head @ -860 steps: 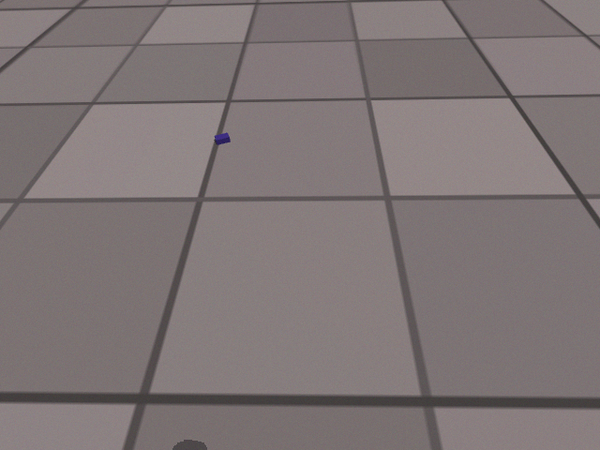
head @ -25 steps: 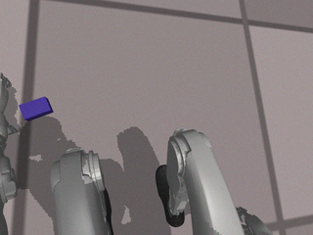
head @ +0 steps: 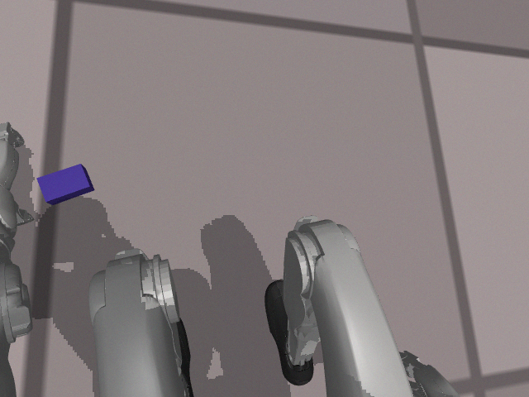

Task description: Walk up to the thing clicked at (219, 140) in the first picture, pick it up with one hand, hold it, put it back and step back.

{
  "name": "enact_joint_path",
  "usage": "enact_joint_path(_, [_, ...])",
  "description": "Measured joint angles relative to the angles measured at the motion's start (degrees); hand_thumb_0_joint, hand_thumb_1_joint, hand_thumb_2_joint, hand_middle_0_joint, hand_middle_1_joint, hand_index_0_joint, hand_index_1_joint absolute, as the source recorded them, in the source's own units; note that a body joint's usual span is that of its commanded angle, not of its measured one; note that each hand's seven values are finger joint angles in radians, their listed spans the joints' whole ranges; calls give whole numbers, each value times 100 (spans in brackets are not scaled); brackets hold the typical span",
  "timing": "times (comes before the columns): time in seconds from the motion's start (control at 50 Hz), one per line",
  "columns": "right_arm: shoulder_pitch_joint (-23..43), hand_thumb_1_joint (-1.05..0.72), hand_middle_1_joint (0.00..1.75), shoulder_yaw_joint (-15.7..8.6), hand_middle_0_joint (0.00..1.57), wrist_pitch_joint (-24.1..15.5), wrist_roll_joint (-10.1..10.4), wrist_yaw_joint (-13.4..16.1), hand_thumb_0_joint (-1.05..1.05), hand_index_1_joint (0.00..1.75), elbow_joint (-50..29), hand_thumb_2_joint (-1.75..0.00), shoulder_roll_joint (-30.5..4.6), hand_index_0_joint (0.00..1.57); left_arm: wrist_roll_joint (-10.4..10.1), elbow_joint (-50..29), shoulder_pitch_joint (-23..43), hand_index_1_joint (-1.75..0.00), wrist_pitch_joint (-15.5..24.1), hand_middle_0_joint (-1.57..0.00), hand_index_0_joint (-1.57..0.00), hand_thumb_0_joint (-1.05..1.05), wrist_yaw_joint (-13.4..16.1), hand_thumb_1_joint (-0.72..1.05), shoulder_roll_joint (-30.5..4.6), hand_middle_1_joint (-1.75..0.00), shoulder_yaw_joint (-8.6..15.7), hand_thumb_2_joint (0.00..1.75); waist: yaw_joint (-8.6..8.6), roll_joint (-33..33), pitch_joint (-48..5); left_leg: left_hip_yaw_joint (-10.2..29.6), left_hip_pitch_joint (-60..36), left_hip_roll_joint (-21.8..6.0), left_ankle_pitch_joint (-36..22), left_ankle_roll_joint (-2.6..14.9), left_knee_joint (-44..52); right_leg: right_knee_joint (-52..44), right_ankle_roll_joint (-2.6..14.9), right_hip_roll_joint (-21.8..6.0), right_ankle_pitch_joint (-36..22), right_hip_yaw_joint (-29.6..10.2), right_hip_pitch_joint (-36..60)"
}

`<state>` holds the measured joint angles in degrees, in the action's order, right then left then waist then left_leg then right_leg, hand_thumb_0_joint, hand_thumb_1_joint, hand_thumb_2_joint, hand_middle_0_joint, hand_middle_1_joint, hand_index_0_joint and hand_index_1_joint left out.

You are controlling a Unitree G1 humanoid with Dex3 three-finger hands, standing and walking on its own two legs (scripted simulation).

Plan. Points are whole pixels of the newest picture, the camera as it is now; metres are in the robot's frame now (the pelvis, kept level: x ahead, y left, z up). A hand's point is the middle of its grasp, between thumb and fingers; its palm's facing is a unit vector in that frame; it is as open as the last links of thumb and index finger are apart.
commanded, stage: rise first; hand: left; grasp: from above
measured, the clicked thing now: (66, 184) +0.47 +0.30 -0.31
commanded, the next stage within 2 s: approach in 0.20 s
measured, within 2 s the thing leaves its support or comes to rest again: neither
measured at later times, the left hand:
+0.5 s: hand (21, 187) +0.44 +0.32 -0.18, palm faces -0.41 -0.13 -0.90, open 13.1 cm
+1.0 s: hand (39, 182) +0.45 +0.31 -0.20, palm faces -0.45 -0.19 -0.87, open 13.3 cm
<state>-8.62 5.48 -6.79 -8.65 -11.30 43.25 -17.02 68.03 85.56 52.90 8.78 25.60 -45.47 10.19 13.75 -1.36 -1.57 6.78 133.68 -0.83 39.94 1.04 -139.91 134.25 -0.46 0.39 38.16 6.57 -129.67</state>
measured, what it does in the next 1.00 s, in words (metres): stands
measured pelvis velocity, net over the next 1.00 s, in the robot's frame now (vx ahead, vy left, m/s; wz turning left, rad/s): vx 0.00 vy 0.00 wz -0.02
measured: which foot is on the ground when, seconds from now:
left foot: down 0.00-1.00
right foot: down 0.00-1.00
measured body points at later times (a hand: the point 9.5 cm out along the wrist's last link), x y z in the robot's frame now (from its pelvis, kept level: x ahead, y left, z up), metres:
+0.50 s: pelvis +0.00 +0.00 +0.00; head +0.24 +0.08 +0.37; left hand +0.45 +0.33 -0.13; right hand +0.05 -0.27 -0.10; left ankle +0.07 +0.12 -0.29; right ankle +0.10 -0.12 -0.29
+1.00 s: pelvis +0.00 +0.00 -0.01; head +0.26 +0.06 +0.36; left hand +0.47 +0.31 -0.15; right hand +0.01 -0.26 -0.10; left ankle +0.07 +0.12 -0.29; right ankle +0.10 -0.12 -0.29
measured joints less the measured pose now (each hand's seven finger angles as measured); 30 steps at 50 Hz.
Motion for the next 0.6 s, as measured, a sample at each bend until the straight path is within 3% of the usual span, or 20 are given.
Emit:
enact_joint_path(0.16, [59,-90,30,11,21,-23,-14,3,0,30,-17,-89,-41,20,-36,112,83,-80,29,-31,-30,0,-60,-30,-20,-79,-36,81,-12,37,30,12,-22,-12,-21,-7,14,-14,9,14,-38,10,3])
enact_joint_path(0.34, [40,-90,30,30,21,-49,-66,12,0,30,-34,-89,-59,20,80,199,78,-79,145,-32,-31,0,-3,-28,-89,-79,89,80,34,-16,73,42,5,-5,-32,-11,-48,26,8,14,-53,35,-7])
enact_joint_path(0.52, [-37,-90,30,16,21,-127,-94,-3,0,30,65,-89,-15,20,78,234,245,-81,3,-29,-27,0,177,-35,140,-79,-375,86,68,-77,-4,0,52,4,-35,-3,-34,32,-3,5,-39,-3,-53])
enact_joint_path(0.6, [-32,-90,30,83,21,-179,-140,-29,0,30,61,-89,1,20,120,506,604,-82,-144,-28,-26,0,351,-37,235,-79,-464,88,211,-83,-19,3,61,-1,-33,-6,-23,20,1,11,-44,0,-70])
